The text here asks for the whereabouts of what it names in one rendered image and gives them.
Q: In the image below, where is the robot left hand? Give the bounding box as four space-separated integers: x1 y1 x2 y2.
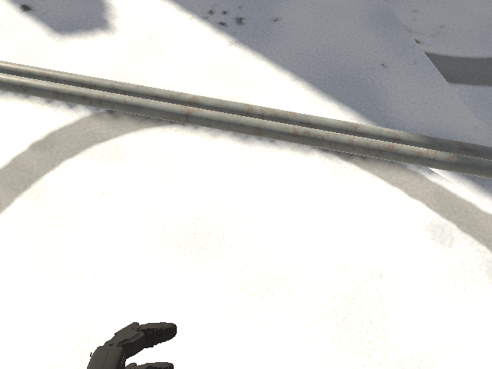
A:
87 322 177 369

